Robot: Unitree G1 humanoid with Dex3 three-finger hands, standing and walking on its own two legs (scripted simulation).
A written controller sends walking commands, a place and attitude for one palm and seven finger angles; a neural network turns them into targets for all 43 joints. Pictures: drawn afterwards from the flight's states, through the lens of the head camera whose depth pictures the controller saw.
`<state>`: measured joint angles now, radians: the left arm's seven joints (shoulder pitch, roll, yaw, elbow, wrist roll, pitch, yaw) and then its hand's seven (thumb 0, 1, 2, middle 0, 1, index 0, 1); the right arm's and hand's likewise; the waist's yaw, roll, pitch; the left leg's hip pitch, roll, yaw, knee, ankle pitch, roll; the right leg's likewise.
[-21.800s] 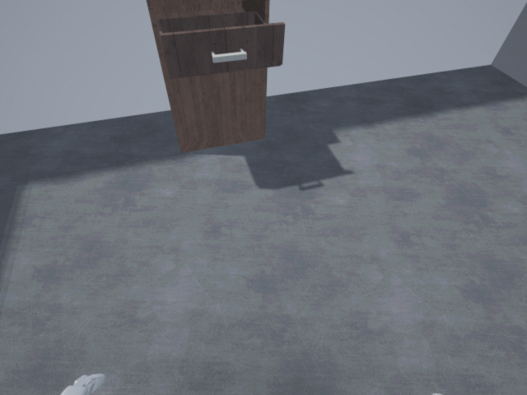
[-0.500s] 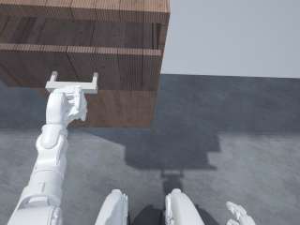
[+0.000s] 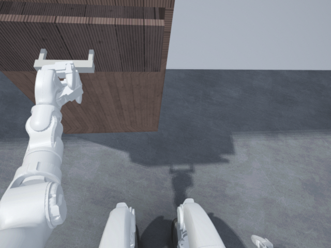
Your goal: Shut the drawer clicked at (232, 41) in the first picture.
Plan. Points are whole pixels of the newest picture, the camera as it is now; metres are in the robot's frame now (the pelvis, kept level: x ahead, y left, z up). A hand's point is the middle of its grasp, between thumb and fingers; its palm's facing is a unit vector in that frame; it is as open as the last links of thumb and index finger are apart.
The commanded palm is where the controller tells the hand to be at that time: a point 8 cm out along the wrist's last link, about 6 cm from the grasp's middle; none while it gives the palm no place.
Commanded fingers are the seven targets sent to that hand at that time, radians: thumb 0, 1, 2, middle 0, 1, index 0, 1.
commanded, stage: push the drawer shut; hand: left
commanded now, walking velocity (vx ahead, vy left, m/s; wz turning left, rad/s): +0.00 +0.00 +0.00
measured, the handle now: (66, 59) +0.56 +0.22 +0.04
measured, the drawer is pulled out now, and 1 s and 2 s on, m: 0.05 0.00 0.00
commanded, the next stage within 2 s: pull the fist back off the drawer in 0.90 s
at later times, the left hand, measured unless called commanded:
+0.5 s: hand (80, 66) +0.54 +0.18 +0.04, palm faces +0.00 -1.00 -0.03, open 3.3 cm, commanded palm +0.53 +0.22 +0.04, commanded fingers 0.00 0.90 0.90 -1.40 -1.60 -1.40 -1.60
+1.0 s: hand (72, 64) +0.55 +0.20 +0.03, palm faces +0.00 -1.00 -0.04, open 3.1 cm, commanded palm +0.59 +0.20 +0.04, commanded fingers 0.00 0.90 0.90 -1.40 -1.60 -1.40 -1.60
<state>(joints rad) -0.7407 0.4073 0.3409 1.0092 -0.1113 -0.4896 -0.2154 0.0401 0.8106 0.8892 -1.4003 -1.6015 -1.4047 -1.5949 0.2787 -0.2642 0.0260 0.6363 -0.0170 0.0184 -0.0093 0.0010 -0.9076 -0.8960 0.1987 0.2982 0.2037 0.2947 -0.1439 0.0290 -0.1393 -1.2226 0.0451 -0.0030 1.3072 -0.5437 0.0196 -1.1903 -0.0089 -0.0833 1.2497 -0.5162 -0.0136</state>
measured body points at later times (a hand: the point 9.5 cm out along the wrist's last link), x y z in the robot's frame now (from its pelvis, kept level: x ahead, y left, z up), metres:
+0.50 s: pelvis +0.00 +0.01 +0.00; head +0.18 +0.03 +0.41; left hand +0.53 +0.24 +0.04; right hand +0.01 -0.26 -0.11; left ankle +0.03 +0.11 -0.61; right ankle +0.04 -0.12 -0.61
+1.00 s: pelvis -0.03 +0.01 -0.03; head +0.16 +0.07 +0.38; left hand +0.54 +0.26 +0.04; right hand -0.03 -0.26 -0.12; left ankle +0.03 +0.11 -0.62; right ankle +0.03 -0.12 -0.61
